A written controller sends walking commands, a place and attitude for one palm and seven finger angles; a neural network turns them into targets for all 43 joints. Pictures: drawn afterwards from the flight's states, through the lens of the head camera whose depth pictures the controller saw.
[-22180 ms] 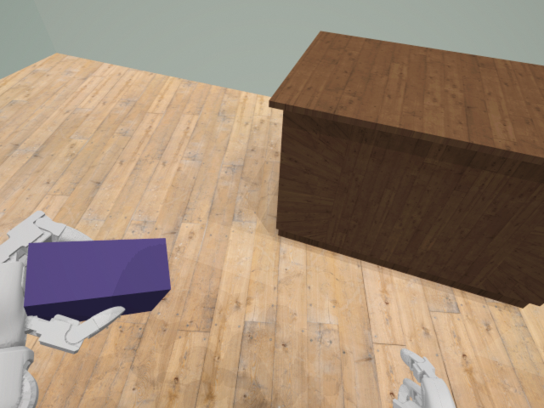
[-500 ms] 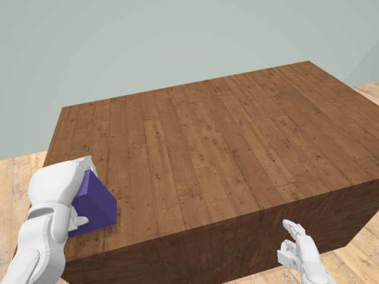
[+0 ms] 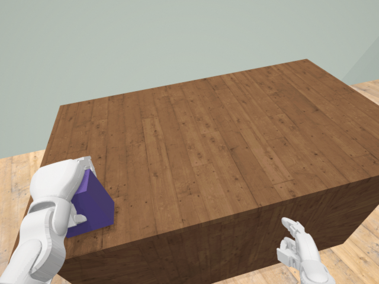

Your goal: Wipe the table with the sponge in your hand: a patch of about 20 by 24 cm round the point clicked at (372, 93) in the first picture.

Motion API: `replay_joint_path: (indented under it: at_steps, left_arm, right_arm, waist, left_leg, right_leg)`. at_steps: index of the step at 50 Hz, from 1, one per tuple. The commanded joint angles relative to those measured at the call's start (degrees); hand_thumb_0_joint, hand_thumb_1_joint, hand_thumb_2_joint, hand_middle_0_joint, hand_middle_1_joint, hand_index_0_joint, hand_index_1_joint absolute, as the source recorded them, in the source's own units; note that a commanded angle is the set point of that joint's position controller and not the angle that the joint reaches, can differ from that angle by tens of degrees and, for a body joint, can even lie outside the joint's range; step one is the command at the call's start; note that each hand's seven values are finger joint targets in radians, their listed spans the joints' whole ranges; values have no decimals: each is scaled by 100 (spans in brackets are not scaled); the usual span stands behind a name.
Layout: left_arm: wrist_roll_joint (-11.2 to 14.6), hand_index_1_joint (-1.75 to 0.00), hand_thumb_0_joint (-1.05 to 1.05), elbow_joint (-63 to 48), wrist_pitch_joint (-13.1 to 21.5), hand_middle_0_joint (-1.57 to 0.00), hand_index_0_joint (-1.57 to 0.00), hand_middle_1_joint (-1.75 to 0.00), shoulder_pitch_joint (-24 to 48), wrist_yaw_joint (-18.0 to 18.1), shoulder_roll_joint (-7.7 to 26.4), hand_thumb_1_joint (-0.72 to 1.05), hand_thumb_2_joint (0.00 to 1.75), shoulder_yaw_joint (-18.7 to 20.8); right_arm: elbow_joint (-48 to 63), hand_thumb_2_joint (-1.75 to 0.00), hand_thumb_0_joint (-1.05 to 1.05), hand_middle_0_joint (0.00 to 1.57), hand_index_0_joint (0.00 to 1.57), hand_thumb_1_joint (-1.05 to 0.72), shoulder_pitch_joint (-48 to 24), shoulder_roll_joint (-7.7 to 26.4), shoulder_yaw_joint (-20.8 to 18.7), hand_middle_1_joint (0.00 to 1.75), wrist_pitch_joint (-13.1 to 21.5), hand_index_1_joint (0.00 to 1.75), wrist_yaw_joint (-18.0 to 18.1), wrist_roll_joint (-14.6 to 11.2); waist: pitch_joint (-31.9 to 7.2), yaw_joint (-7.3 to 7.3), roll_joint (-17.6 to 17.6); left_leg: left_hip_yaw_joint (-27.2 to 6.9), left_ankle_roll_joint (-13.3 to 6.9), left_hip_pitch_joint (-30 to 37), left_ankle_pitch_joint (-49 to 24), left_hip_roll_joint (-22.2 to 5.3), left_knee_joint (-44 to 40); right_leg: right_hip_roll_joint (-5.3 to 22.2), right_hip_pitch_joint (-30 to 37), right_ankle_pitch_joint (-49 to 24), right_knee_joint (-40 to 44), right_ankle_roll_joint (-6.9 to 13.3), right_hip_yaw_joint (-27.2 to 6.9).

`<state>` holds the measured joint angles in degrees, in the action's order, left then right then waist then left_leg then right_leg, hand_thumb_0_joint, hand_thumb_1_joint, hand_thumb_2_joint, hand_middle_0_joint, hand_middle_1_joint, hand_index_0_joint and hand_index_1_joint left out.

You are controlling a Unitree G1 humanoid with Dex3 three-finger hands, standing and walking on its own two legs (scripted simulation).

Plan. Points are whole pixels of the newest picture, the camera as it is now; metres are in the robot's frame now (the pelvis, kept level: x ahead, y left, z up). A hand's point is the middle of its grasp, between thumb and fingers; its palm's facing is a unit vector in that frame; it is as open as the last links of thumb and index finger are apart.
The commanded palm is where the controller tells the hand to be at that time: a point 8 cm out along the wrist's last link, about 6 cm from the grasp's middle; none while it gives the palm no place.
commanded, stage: lower the sponge onto the table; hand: left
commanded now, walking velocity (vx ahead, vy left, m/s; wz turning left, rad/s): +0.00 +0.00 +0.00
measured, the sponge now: (83, 209) +0.23 +0.29 +0.04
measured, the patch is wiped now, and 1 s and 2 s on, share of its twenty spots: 0.00 0.00 0.20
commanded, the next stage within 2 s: wipe forward along the first lane in 0.78 s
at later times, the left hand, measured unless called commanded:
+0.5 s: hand (81, 200) +0.23 +0.28 +0.07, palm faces -0.02 -0.11 -0.99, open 10.1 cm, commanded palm +0.21 +0.28 +0.14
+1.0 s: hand (85, 197) +0.25 +0.28 +0.07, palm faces -0.02 -0.07 -1.00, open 10.1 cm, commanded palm +0.23 +0.28 +0.12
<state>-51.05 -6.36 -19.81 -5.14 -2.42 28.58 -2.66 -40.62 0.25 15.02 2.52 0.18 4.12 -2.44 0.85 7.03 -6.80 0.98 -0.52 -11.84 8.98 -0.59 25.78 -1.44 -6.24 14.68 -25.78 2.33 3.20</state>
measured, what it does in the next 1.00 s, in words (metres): stands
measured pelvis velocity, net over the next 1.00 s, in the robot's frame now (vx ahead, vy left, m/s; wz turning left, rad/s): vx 0.01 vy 0.00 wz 0.01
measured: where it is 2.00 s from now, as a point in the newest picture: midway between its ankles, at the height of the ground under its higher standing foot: outside the picture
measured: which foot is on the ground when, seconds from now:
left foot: down 0.00-1.00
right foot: down 0.00-1.00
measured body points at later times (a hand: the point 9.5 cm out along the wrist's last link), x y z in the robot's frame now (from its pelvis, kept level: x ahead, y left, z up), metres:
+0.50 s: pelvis +0.01 +0.00 +0.00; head -0.01 -0.04 +0.45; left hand +0.23 +0.28 +0.13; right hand +0.26 -0.20 -0.08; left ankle +0.06 +0.11 -0.74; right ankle +0.00 -0.09 -0.74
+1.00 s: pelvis +0.01 +0.00 +0.00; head +0.00 -0.04 +0.45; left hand +0.24 +0.28 +0.12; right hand +0.26 -0.20 -0.09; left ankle +0.06 +0.11 -0.74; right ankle +0.00 -0.09 -0.74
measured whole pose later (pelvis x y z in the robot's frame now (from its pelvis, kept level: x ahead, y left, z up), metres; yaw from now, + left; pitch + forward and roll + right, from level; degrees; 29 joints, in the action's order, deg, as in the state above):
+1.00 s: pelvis +0.01 +0.00 +0.00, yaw +0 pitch -2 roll +0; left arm -54.4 -0.9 -18.7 -5.4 2.3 25.3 -5.0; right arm -40.3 1.8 14.9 1.5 -0.6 3.6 -2.7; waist -0.9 6.9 -6.3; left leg 0.5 -0.6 -14.5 10.5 -0.3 27.3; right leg -1.2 -8.4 16.0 -26.7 2.2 3.4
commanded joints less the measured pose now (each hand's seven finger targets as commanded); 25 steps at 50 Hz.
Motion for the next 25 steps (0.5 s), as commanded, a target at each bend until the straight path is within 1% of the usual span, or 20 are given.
replay_joint_path:
  at_steps: [1, 2, 3, 4, 5, 6, 7, 8, 10, 11, 12, 14, 15, 16, 17, 20, 21, 22, 23, 25]
  left_arm:
    - [-161, -160, 0, -1437, 218, -120, -120, -160, 1333, 325, 1408, 10, 130, 946]
    - [-202, -160, 0, -1331, 200, -120, -120, -160, 1329, 337, 1120, 10, 130, 710]
    - [-208, -160, 0, -1366, 245, -120, -120, -160, 1356, 387, 1074, 10, 130, 678]
    - [-274, -160, 0, -1191, 234, -120, -120, -160, 1255, 430, 1266, 10, 130, 865]
    - [-262, -160, 0, -1329, 234, -120, -120, -160, 1124, 458, 1100, 10, 130, 755]
    - [-230, -160, 0, -1458, 228, -120, -120, -160, 1218, 517, 1367, 10, 130, 985]
    - [-262, -160, 0, -1389, 185, -120, -120, -160, 1176, 532, 1104, 10, 130, 778]
    - [-285, -160, 0, -1331, 169, -120, -120, -160, 1070, 566, 1127, 10, 130, 813]
    - [-291, -160, 0, -1273, 91, -120, -120, -160, 1006, 604, 1120, 10, 130, 799]
    - [-256, -160, 0, -1288, 49, -120, -120, -160, 1110, 620, 1304, 10, 130, 944]
    - [-260, -160, 0, -1145, -7, -120, -120, -160, 1127, 598, 1046, 10, 130, 740]
    - [-288, -160, 0, -960, -38, -120, -120, -160, 1077, 567, 1161, 10, 130, 799]
    - [-266, -160, 0, -1065, -20, -120, -120, -160, 978, 551, 1117, 10, 130, 773]
    - [-236, -160, 0, -1211, 1, -120, -120, -160, 1048, 549, 1319, 10, 130, 928]
    - [-253, -160, 0, -1232, 16, -120, -120, -160, 1164, 507, 971, 10, 130, 581]
    - [-263, -160, 0, -1118, 130, -120, -120, -160, 1025, 482, 876, 10, 130, 487]
    - [-242, -160, 0, -1171, 171, -120, -120, -160, 1141, 510, 1127, 10, 130, 712]
    - [-306, -160, 0, -1019, 168, -120, -120, -160, 1195, 503, 923, 10, 130, 523]
    - [-323, -160, 0, -1057, 227, -120, -120, -160, 1264, 534, 905, 10, 130, 516]
    - [-354, -160, 0, -1017, 270, -120, -120, -160, 1138, 602, 1022, 10, 130, 657]
  right_arm:
    - [1091, -90, 0, 20, 20, -90, -1341, 506, -203, 30, 331, 30, 38, 33]
    - [1132, -90, 0, 20, 20, -90, -1326, 462, -171, 30, 333, 30, 33, 56]
    - [1112, -90, 0, 20, 20, -90, -1263, 451, -194, 30, 359, 30, 19, 38]
    - [1053, -90, 0, 20, 20, -90, -1197, 519, -220, 30, 332, 30, 20, 70]
    - [1097, -90, 0, 20, 20, -90, -1214, 493, -238, 30, 322, 30, 3, 58]
    - [1093, -90, 0, 20, 20, -90, -1296, 515, -239, 30, 341, 30, 1, 50]
    - [1130, -90, 0, 20, 20, -90, -1282, 482, -218, 30, 336, 30, -6, 70]
    - [1086, -90, 0, 20, 20, -90, -1236, 482, -231, 30, 327, 30, -23, 57]
    - [1071, -90, 0, 20, 20, -90, -1213, 514, -251, 30, 280, 30, -46, 54]
    - [1066, -90, 0, 20, 20, -90, -1315, 535, -241, 30, 284, 30, -23, 48]
    - [1088, -90, 0, 20, 20, -90, -1290, 506, -217, 30, 274, 30, -19, 46]
    - [1033, -90, 0, 20, 20, -90, -1245, 549, -217, 30, 249, 30, -18, 40]
    - [1052, -90, 0, 20, 20, -90, -1227, 535, -242, 30, 236, 30, -27, 30]
    - [1053, -90, 0, 20, 20, -90, -1316, 552, -237, 30, 249, 30, -6, 34]
    - [1125, -90, 0, 20, 20, -90, -1331, 479, -180, 30, 261, 30, -14, 32]
    - [1085, -90, 0, 20, 20, -90, -1160, 487, -229, 30, 277, 30, -23, 31]
    - [1064, -90, 0, 20, 20, -90, -1222, 517, -236, 30, 301, 30, 5, 33]
    - [1089, -90, 0, 20, 20, -90, -1187, 480, -204, 30, 291, 30, 17, 49]
    - [1074, -90, 0, 20, 20, -90, -1145, 473, -222, 30, 311, 30, 13, 31]
    - [1063, -90, 0, 20, 20, -90, -1082, 513, -262, 30, 292, 30, 15, 56]
  waist:
    - [-984, 30, 105]
    - [-1028, 55, 171]
    - [-1036, 0, 239]
    - [-1062, 49, 318]
    - [-1095, 44, 309]
    - [-1077, 77, 169]
    - [-1132, 93, 183]
    - [-1108, 68, 312]
    - [-1093, 60, 252]
    - [-966, 82, 220]
    - [-1067, 71, 341]
    - [-1003, 39, 424]
    - [-1084, 32, 339]
    - [-1040, 43, 224]
    - [-1086, 29, 103]
    - [-966, -41, 273]
    - [-920, -32, 228]
    - [-959, -16, 267]
    - [-979, -64, 344]
    - [-1135, -10, 362]
  left_leg:
    - [-557, -147, 825, -381, 195, -222]
    - [-553, -153, 805, -413, 226, -205]
    - [-545, -148, 834, -461, 188, -204]
    - [-572, -143, 840, -545, 200, -200]
    - [-555, -151, 853, -623, 177, -203]
    - [-572, -137, 852, -543, 170, -239]
    - [-537, -147, 843, -609, 199, -199]
    - [-566, -134, 836, -657, 180, -211]
    - [-556, -131, 821, -700, 165, -230]
    - [-567, -129, 781, -546, 169, -262]
    - [-522, -144, 773, -578, 201, -210]
    - [-532, -140, 760, -621, 206, -185]
    - [-517, -154, 775, -660, 192, -183]
    - [-534, -147, 783, -583, 198, -192]
    - [-528, -152, 783, -583, 228, -181]
    - [-571, -167, 793, -554, 181, -181]
    - [-571, -165, 793, -437, 172, -194]
    - [-555, -176, 762, -408, 211, -185]
    - [-549, -175, 791, -435, 191, -165]
    - [-546, -169, 809, -585, 180, -158]
  right_leg:
    - [46, -523, -367, 678, 217, -900]
    - [49, -528, -366, 661, 216, -755]
    - [60, -564, -421, 653, 188, -755]
    - [41, -540, -505, 660, 214, -785]
    - [65, -507, -587, 639, 192, -768]
    - [28, -464, -526, 632, 240, -875]
    - [39, -448, -578, 607, 232, -746]
    - [42, -489, -580, 614, 207, -759]
    - [52, -463, -649, 619, 204, -755]
    - [18, -482, -524, 639, 238, -861]
    - [31, -457, -558, 624, 215, -719]
    - [47, -503, -640, 655, 194, -770]
    - [65, -441, -705, 629, 180, -767]
    - [20, -432, -628, 628, 218, -863]
    - [38, -472, -591, 615, 205, -690]
    - [34, -613, -549, 652, 175, -689]
    - [1, -615, -464, 663, 210, -798]
    - [9, -640, -403, 666, 198, -655]
    - [16, -689, -415, 666, 180, -714]
    - [28, -579, -581, 623, 183, -714]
